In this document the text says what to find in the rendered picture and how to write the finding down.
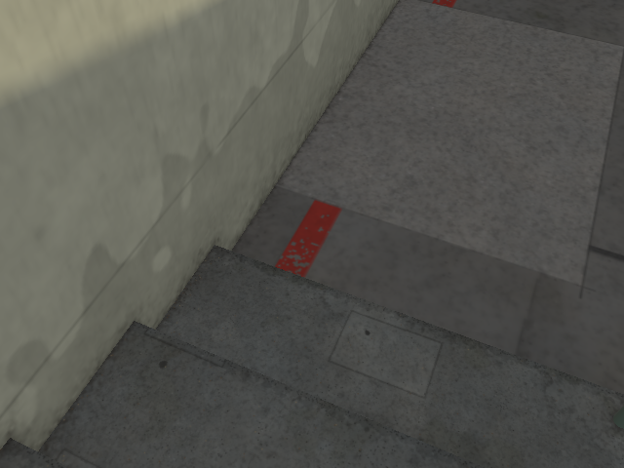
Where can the stairs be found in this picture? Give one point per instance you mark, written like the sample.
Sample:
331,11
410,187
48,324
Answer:
256,367

